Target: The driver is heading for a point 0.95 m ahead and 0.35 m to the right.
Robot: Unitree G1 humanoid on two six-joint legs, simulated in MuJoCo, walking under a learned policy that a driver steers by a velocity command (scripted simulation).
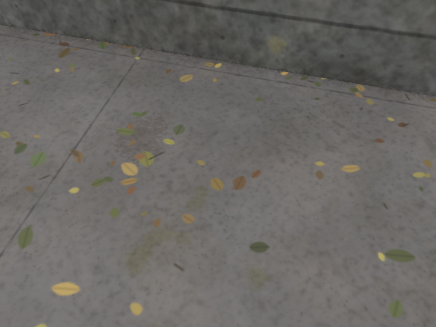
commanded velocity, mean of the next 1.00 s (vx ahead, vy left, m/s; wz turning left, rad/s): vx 0.16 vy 0.00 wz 0.00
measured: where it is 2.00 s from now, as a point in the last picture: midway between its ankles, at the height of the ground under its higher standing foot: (249, 252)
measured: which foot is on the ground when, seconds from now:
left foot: down 0.00-0.76, up 0.78-1.00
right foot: down 0.00-1.00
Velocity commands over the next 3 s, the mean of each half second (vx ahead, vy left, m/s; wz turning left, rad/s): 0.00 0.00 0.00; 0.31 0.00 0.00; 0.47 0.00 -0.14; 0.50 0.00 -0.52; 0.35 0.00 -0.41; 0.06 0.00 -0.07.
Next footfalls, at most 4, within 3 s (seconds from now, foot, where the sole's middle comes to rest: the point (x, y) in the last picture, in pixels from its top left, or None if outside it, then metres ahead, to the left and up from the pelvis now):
1.22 left None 0.46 0.08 -0.77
1.78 right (288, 257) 0.74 -0.21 -0.77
2.26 left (262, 177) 1.09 -0.14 -0.77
2.64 right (323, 205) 0.96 -0.36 -0.77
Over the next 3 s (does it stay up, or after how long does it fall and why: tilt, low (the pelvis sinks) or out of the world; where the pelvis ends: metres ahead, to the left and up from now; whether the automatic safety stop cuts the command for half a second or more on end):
stays up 0.99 -0.23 -0.01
